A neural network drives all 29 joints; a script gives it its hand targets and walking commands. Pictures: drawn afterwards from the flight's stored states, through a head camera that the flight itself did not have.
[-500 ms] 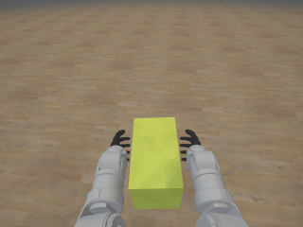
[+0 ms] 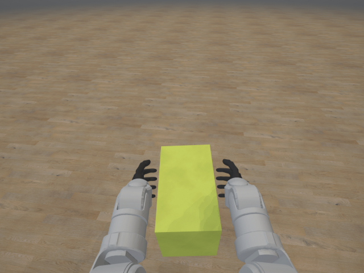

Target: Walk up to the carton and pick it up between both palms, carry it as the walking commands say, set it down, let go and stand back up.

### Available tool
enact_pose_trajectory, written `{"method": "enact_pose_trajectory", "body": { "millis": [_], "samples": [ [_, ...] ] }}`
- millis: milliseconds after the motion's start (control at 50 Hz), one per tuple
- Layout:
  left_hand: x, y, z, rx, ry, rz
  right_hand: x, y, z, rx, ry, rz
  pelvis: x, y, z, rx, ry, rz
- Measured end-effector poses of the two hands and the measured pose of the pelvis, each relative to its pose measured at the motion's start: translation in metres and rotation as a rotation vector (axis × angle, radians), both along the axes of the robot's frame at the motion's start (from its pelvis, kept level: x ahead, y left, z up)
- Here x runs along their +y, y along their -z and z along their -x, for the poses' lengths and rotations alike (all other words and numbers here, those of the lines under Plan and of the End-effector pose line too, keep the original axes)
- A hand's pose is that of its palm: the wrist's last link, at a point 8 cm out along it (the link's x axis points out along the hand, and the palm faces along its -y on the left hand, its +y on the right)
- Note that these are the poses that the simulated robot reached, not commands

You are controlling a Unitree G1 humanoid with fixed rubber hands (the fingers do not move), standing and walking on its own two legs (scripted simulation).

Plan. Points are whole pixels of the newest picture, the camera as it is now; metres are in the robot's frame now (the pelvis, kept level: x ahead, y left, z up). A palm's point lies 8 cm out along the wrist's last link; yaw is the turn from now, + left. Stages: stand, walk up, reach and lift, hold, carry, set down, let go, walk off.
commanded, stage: hold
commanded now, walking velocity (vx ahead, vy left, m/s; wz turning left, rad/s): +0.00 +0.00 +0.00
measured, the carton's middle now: (187, 198) +0.35 +0.00 -0.03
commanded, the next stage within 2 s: carry in 0.92 s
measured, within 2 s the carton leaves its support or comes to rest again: neither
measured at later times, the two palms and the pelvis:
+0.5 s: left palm (138, 188) +0.31 +0.11 +0.07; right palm (235, 188) +0.30 -0.11 +0.06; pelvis +0.00 +0.00 +0.00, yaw +0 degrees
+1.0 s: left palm (137, 186) +0.31 +0.12 +0.07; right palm (232, 185) +0.31 -0.11 +0.06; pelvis +0.00 +0.00 +0.00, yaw +2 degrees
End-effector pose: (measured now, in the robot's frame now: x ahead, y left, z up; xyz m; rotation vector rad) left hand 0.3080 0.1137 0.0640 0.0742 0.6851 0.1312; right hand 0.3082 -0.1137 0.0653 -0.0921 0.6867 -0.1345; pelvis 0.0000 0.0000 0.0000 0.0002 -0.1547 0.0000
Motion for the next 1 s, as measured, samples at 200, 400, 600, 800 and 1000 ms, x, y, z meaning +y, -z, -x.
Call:
{"method": "enact_pose_trajectory", "body": {
  "millis": [200,400,600,800,1000],
  "samples": [
    [0.0006,-0.0005,0.0017,-0.001,0.001,-0.004,0.001,0.0005,0.0028,0.0,0.006,-0.003,0.0022,0.0008,0.0028,0.0,0.002,0.0],
    [0.0007,-0.0012,0.0018,-0.003,0.002,-0.01,0.0013,0.0013,0.004,-0.001,0.011,-0.007,0.0037,0.001,0.0042,0.002,0.004,0.0],
    [0.0007,-0.0016,0.0014,-0.006,0.005,-0.014,0.0012,0.0018,0.0037,-0.002,0.008,-0.007,0.0038,0.0006,0.0039,0.004,0.004,0.0],
    [0.0008,-0.0015,0.0016,-0.006,0.007,-0.016,0.001,0.0021,0.0031,-0.001,0.002,-0.006,0.0029,0.0002,0.0031,0.007,0.002,0.0],
    [0.0055,-0.0013,-0.0023,-0.03,0.002,-0.03,0.0068,0.0004,-0.0058,-0.027,0.004,-0.007,0.0041,0.0045,0.0021,0.103,-0.027,0.015]
  ]
}}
